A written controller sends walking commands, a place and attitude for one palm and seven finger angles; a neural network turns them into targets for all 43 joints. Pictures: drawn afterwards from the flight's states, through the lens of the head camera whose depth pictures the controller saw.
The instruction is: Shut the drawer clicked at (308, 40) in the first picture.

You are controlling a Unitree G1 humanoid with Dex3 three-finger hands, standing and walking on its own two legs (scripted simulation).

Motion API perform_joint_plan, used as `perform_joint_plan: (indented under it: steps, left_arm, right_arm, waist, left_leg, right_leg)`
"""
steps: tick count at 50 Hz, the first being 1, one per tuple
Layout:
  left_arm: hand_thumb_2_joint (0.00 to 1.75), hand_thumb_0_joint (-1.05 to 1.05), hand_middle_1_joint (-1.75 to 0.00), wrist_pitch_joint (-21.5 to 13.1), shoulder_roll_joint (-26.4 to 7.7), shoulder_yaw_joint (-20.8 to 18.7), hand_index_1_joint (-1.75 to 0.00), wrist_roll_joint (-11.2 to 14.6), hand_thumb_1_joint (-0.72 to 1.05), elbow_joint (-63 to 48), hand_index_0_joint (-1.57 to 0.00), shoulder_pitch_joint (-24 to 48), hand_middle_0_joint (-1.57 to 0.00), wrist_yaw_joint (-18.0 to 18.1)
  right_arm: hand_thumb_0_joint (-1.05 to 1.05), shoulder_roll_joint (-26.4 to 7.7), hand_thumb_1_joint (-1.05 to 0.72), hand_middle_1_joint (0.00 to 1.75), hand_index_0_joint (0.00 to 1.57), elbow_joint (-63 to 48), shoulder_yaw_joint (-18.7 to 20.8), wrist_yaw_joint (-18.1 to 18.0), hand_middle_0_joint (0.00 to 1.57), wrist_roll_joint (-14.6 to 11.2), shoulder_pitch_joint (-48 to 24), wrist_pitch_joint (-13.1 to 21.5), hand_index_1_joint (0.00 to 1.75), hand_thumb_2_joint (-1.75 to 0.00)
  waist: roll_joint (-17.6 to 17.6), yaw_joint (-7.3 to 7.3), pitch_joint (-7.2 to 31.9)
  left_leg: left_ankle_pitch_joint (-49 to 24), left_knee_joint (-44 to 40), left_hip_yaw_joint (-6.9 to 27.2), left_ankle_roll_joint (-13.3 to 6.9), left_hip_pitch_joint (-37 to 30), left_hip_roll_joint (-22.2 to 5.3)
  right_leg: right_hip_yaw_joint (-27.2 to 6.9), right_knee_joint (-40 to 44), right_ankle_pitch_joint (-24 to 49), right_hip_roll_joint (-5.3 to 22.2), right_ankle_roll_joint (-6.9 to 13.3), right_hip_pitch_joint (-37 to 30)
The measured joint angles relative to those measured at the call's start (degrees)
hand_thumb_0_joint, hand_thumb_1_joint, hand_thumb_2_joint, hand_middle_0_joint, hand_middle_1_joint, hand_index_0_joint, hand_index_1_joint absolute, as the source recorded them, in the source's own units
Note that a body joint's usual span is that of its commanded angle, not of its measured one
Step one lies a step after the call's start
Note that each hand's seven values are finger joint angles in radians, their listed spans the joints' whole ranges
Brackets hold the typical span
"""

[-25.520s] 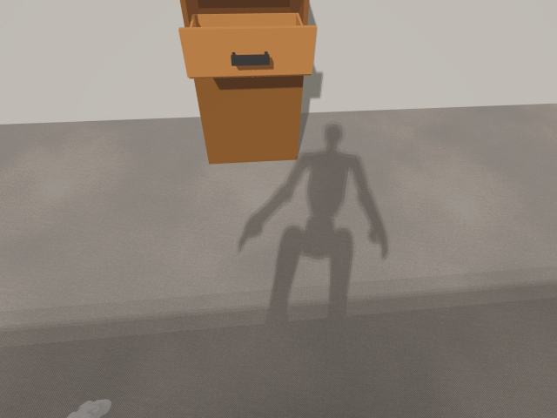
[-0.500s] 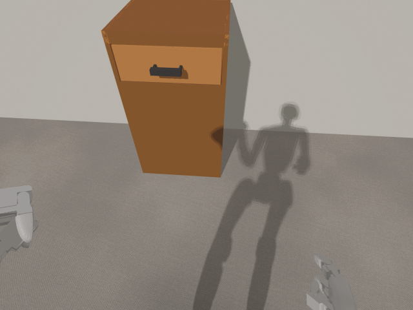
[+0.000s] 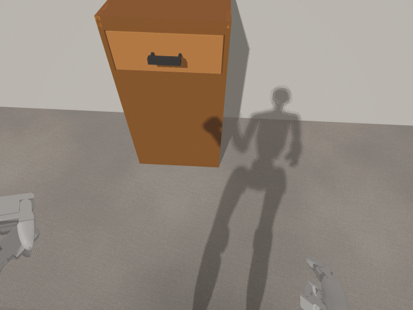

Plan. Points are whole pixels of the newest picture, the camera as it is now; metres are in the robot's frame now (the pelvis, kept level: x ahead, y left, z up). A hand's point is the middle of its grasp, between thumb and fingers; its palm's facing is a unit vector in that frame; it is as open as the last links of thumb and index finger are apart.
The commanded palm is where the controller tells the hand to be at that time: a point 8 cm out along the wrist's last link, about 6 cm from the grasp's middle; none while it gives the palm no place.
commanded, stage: stop stepping back and stand still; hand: left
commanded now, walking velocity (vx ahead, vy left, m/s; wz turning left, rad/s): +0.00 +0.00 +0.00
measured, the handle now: (165, 57) +0.99 +0.21 -0.04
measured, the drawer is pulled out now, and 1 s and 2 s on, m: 0.00 0.00 0.00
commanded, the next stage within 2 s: let the arm hang, fingers relaxed in 0.08 s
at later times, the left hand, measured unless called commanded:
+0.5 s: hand out of the picture +0.03 +0.19 -0.16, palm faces -0.02 -0.97 -0.25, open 3.2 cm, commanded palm none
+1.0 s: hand out of the picture +0.00 +0.17 -0.17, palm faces +0.03 -0.97 -0.23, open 7.1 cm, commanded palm none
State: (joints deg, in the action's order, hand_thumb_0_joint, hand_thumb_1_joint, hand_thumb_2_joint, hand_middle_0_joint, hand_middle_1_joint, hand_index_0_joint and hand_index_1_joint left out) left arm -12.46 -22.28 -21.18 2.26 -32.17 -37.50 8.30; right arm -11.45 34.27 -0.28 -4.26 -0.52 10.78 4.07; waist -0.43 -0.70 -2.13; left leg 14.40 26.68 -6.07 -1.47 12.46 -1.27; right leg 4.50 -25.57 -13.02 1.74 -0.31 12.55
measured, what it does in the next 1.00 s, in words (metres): stands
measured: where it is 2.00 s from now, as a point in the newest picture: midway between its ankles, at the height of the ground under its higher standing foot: outside the picture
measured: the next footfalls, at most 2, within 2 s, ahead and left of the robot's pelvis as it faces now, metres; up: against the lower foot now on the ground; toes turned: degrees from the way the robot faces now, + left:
none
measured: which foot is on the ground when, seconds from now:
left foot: down 0.00-1.00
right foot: down 0.00-1.00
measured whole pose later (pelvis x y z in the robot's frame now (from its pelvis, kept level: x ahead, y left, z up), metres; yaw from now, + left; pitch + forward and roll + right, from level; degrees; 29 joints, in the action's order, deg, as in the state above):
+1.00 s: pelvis -0.02 -0.01 +0.00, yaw +1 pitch -1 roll +0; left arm 0.1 -9.3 -0.3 -0.6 64.0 -14.2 1.4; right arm -8.0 63.8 0.2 -1.1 0.9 17.8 -1.0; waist -2.0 -0.6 -1.7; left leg 11.4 24.0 -5.3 -1.0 11.4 -1.0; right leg 5.3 -24.7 -11.5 1.9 0.7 12.0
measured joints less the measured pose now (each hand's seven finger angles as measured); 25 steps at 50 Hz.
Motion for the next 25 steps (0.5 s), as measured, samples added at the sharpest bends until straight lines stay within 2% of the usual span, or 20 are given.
perform_joint_plan:
  steps: [9, 10, 11, 13, 15, 18, 23, 25]
  left_arm:
    - [0.89, 0.01, -1.60, 0.35, 1.31, 1.21, -1.60, -0.36, 0.89, 0.94, -1.41, 0.68, -1.40, 0.04]
    - [0.89, 0.01, -1.60, -1.03, 0.85, 2.55, -1.60, -0.97, 0.89, 4.24, -1.41, 2.37, -1.40, -0.70]
    - [0.89, 0.01, -1.59, -0.53, 0.29, 4.94, -1.60, -1.73, 0.89, 10.01, -1.41, 5.68, -1.40, -2.36]
    - [0.89, 0.00, -1.58, 4.54, 0.81, 9.86, -1.59, -2.93, 0.90, 24.43, -1.39, 12.56, -1.39, -5.29]
    - [0.90, 0.00, -1.56, 9.66, 2.87, 13.49, -1.56, -3.67, 0.90, 39.69, -1.37, 17.53, -1.36, -6.81]
    - [0.89, 0.00, -1.49, 14.19, 6.15, 17.72, -1.50, -4.35, 0.91, 57.74, -1.29, 20.86, -1.29, -7.91]
    - [0.89, 0.01, -1.33, 15.55, 10.74, 22.00, -1.33, -4.42, 0.91, 74.88, -1.13, 21.10, -1.13, -7.70]
    - [0.89, 0.01, -1.29, 15.27, 10.33, 21.49, -1.26, -4.53, 0.91, 79.25, -1.06, 21.00, -1.05, -6.69]
  right_arm:
    - [0.01, -0.48, -0.91, 0.30, 0.20, 0.13, 0.31, -0.49, 0.20, 0.13, 0.29, 0.13, 0.30, -0.90]
    - [0.01, -0.94, -0.91, 0.30, 0.20, 1.57, 0.73, 0.65, 0.20, 0.01, 0.15, 1.81, 0.30, -0.90]
    - [0.01, -1.97, -0.91, 0.30, 0.20, 3.22, 1.10, 2.11, 0.20, -0.09, -0.21, 2.39, 0.30, -0.90]
    - [0.01, -4.32, -0.91, 0.30, 0.20, 6.16, 1.22, 4.19, 0.20, 0.03, -1.64, 0.79, 0.30, -0.90]
    - [0.01, -5.62, -0.91, 0.30, 0.20, 8.52, 1.15, 4.98, 0.20, 0.58, -3.13, -1.08, 0.30, -0.90]
    - [0.01, -5.55, -0.91, 0.30, 0.20, 10.80, 0.85, 5.14, 0.20, 1.31, -3.46, -2.79, 0.30, -0.90]
    - [0.01, -3.32, -0.91, 0.30, 0.20, 15.11, 0.10, 4.90, 0.20, 1.80, 0.16, -4.76, 0.30, -0.90]
    - [0.01, -2.22, -0.91, 0.30, 0.20, 17.42, -0.13, 4.72, 0.20, 1.78, 1.98, -5.42, 0.30, -0.90]
  waist:
    - [0.15, 0.78, 0.46]
    - [-0.26, 0.96, 0.98]
    - [-0.96, 1.33, 1.57]
    - [-2.65, 1.55, 2.51]
    - [-3.93, 1.01, 2.93]
    - [-3.99, -0.13, 2.07]
    - [-0.28, -0.64, -0.39]
    - [0.81, -0.22, -1.10]
  left_leg:
    - [-0.64, -0.42, 0.08, -0.38, -0.05, 0.25]
    - [-0.54, 0.34, 0.31, -0.44, 0.91, 0.30]
    - [-0.28, 1.56, 0.63, -0.60, 2.16, 0.56]
    - [0.36, 3.87, 0.98, -1.03, 4.27, 1.17]
    - [0.93, 5.50, 0.73, -1.41, 5.60, 1.54]
    - [1.12, 6.14, 0.16, -1.38, 5.64, 1.47]
    - [-0.09, 4.19, 0.26, -0.69, 3.91, 1.11]
    - [-0.81, 3.10, 0.70, -0.32, 3.39, 0.74]
  right_leg:
    - [0.09, 0.95, 0.91, 0.19, -0.28, -0.37]
    - [0.33, 0.21, 0.84, 0.33, -0.26, 0.45]
    - [0.64, -1.11, 0.38, 0.70, -0.34, 1.56]
    - [0.93, -4.02, -0.85, 1.54, -0.59, 3.73]
    - [0.62, -6.50, -1.83, 2.08, -0.72, 5.50]
    - [-0.02, -7.74, -2.13, 2.08, -0.70, 6.08]
    - [0.11, -6.40, -1.37, 1.57, 0.00, 4.63]
    - [0.59, -4.87, -0.57, 1.10, 0.33, 3.80]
